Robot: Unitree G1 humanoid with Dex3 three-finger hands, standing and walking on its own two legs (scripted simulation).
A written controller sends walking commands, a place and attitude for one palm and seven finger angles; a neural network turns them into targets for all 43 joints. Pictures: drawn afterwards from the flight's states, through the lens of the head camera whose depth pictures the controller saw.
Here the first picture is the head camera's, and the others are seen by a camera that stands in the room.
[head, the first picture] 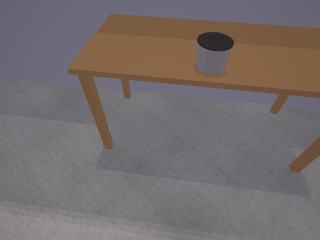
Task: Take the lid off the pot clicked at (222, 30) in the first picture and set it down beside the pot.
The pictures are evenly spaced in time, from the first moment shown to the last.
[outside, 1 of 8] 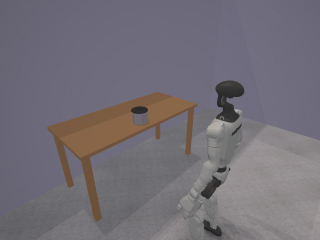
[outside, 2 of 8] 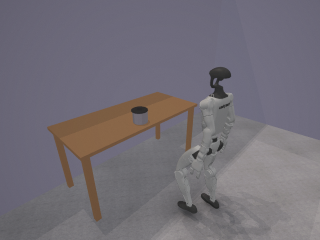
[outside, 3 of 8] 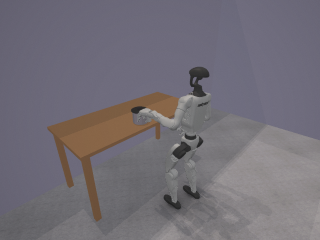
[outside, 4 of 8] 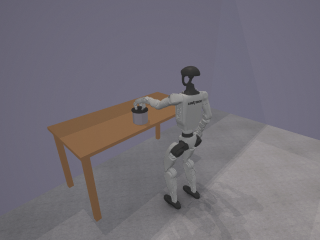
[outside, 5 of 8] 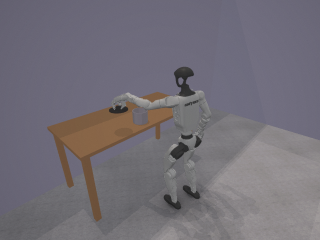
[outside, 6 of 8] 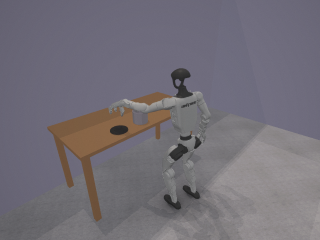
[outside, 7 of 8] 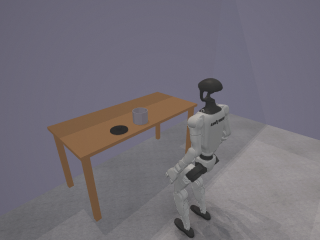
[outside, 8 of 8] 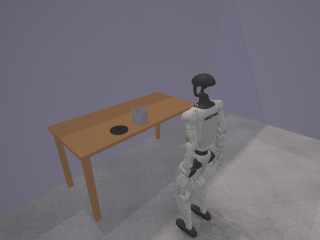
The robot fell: no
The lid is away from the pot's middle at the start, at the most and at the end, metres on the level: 0.00 0.26 0.25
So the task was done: yes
